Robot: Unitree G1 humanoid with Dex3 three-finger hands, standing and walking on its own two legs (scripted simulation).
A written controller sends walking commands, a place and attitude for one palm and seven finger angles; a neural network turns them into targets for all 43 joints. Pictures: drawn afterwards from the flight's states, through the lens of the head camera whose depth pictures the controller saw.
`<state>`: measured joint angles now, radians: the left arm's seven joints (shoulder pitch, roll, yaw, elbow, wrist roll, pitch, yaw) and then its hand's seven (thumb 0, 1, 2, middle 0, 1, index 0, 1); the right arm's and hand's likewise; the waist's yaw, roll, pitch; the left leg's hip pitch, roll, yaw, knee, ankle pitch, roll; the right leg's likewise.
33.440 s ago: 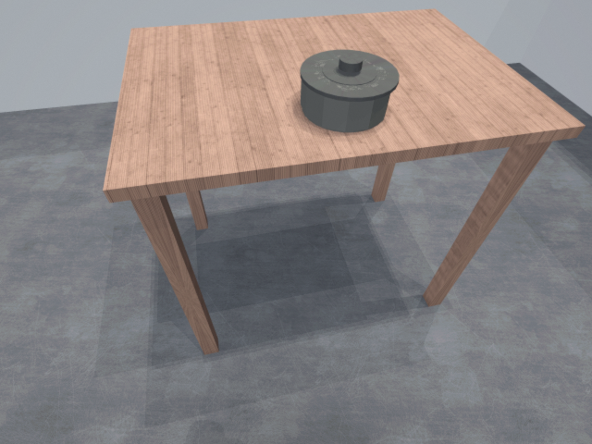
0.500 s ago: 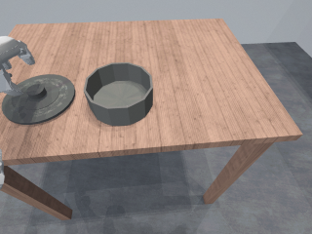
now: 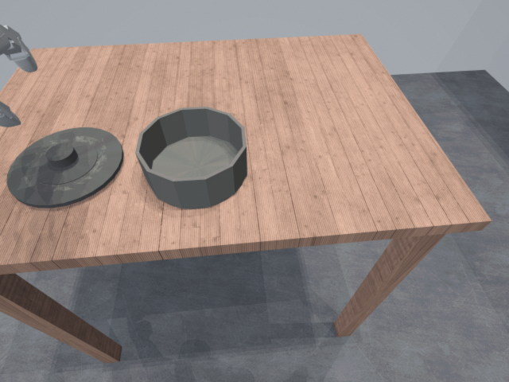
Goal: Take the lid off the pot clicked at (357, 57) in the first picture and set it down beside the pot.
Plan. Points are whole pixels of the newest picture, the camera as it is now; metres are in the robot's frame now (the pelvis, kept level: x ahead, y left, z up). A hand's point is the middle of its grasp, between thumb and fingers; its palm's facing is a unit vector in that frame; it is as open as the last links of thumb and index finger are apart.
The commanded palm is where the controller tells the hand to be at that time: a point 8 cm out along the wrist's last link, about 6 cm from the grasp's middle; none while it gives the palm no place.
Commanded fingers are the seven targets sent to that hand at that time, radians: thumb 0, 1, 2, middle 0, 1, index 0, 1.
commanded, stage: raise the empty hand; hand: left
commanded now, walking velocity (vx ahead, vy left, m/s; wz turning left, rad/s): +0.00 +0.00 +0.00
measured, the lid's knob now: (62, 155) +0.49 +0.34 +0.08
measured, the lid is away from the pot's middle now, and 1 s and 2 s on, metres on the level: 0.24 0.24 0.24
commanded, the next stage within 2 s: draw the hand back to the body in 0.14 s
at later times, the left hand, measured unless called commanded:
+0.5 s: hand out of the picture +0.42 +0.32 +0.24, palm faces -0.18 -0.08 -0.98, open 11.0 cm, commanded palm +0.38 +0.32 +0.30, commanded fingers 0.00 -0.13 0.89 -0.48 -0.62 -0.48 -0.62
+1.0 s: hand (16, 88) +0.38 +0.25 +0.29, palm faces +0.42 -0.87 -0.26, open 10.9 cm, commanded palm +0.32 +0.29 +0.29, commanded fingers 0.00 0.10 0.90 -0.41 -0.55 -0.41 -0.55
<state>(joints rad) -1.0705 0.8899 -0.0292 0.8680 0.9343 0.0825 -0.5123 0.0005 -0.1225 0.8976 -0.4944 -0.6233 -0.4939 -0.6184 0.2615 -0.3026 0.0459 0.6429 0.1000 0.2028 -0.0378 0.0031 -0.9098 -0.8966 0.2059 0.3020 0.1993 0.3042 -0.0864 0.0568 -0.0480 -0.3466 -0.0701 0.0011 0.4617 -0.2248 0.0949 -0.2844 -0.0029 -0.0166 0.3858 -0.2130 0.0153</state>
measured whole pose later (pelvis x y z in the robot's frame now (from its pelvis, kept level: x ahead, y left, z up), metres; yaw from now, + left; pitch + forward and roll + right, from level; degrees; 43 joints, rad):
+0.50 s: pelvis +0.00 -0.01 +0.00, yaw +0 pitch +5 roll -2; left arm -0.95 0.90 -0.02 0.75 0.91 0.12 -0.54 0.00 -0.12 0.90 -0.49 -0.62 -0.49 -0.62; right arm 0.24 -0.32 0.04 0.62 0.11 0.20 -0.04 0.00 -0.91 -0.90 0.20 0.30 0.20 0.30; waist -0.07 0.06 -0.03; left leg -0.31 -0.06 0.00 0.45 -0.22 0.08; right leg -0.26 0.01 -0.01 0.38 -0.21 0.01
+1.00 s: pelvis +0.00 -0.03 +0.01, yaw -1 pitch -2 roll -1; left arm -0.55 0.57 0.35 0.27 -0.03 -0.06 0.01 0.00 -0.08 0.90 -0.48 -0.61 -0.48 -0.60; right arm 0.21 -0.24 0.10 0.62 0.06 0.01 -0.05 0.01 -0.91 -0.90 0.21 0.30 0.20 0.30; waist 0.01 0.01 0.04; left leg -0.13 -0.04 0.01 0.37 -0.21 0.05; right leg -0.09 0.03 0.00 0.33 -0.20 -0.02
